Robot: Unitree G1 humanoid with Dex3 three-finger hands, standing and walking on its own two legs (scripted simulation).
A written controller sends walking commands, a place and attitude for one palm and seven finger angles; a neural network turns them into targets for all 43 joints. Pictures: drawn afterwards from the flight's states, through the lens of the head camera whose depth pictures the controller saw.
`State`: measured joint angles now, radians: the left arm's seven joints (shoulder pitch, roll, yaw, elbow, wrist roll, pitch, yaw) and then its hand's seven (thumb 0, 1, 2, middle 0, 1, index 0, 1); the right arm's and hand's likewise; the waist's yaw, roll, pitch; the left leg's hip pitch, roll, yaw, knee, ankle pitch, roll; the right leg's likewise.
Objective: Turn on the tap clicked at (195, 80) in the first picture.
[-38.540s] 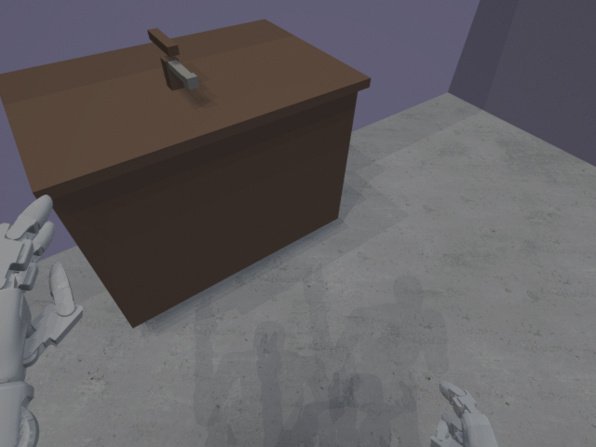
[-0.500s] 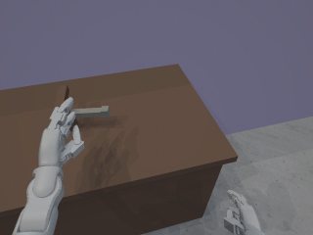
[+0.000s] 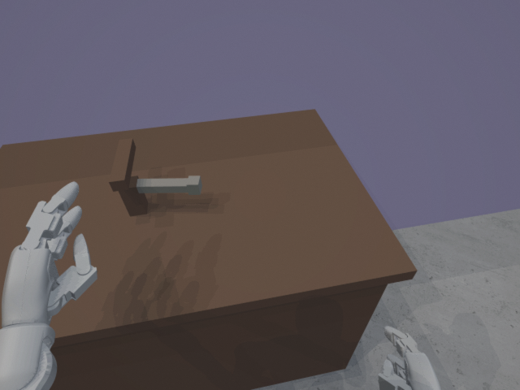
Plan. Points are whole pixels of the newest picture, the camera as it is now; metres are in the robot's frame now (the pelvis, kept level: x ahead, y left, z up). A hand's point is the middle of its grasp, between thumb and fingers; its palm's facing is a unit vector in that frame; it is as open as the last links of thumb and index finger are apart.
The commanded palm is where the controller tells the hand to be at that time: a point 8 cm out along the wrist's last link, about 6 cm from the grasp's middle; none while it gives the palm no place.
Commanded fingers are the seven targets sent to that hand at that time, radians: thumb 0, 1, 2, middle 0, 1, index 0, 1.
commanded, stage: draw the hand back beside the body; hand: left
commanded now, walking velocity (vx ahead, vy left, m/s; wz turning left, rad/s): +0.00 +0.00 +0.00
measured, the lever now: (194, 185) +0.48 +0.20 +0.04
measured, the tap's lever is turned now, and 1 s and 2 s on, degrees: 79 79 79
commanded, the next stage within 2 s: step back with the hand held close in 0.28 s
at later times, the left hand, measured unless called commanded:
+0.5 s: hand (75, 269) +0.19 +0.24 +0.17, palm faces +0.41 -0.84 -0.36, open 7.4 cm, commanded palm +0.15 +0.28 +0.17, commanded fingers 0.00 0.90 0.90 -0.20 -0.30 -0.20 -0.30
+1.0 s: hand (38, 317) +0.14 +0.26 +0.15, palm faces +0.38 -0.81 -0.45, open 7.4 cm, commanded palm +0.09 +0.30 +0.17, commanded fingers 0.00 0.90 0.90 -0.20 -0.30 -0.20 -0.30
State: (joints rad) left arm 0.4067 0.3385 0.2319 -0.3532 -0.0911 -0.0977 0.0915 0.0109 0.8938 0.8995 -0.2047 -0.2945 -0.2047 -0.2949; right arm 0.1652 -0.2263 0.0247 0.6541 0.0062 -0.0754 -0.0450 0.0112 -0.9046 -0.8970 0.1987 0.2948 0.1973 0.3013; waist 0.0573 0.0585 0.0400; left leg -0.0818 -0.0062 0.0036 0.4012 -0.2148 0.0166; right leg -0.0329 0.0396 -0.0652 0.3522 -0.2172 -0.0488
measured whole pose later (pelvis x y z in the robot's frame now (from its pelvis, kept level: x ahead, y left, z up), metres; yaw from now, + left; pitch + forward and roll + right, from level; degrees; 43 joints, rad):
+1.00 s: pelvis -0.07 +0.02 -0.01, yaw +1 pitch +0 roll -1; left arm 0.51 0.40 0.35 -0.53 -0.05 -0.16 0.15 0.01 0.89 0.90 -0.21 -0.30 -0.21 -0.30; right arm 0.21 -0.23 0.01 0.57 0.01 -0.06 -0.09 0.01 -0.90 -0.90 0.20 0.29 0.20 0.30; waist 0.01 0.03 0.04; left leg -0.39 -0.03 0.00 0.55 -0.17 0.05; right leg -0.35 0.03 -0.04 0.54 -0.22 -0.01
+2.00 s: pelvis -0.26 -0.03 -0.02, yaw +4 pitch -2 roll +1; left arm 0.51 0.40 0.38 -0.55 -0.05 -0.15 0.15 0.01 0.89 0.90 -0.21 -0.30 -0.21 -0.30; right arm 0.26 -0.19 -0.01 0.59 0.02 -0.13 -0.05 0.01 -0.90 -0.90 0.20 0.29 0.20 0.30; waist -0.02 -0.03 0.03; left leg -0.37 0.07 0.03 0.65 -0.29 -0.02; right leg -0.36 0.00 -0.01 0.65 -0.33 0.00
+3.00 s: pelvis -0.37 -0.09 -0.01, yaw +5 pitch -2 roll +1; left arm 0.50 0.33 0.32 -0.50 -0.06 -0.15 0.12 0.01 0.89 0.90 -0.21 -0.30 -0.21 -0.30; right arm 0.23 -0.20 0.00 0.68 0.01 -0.10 -0.06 0.01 -0.90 -0.90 0.20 0.29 0.20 0.30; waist 0.00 -0.01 0.05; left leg -0.42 0.03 0.02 0.88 -0.33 0.02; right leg -0.29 -0.01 -0.06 0.57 -0.24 -0.04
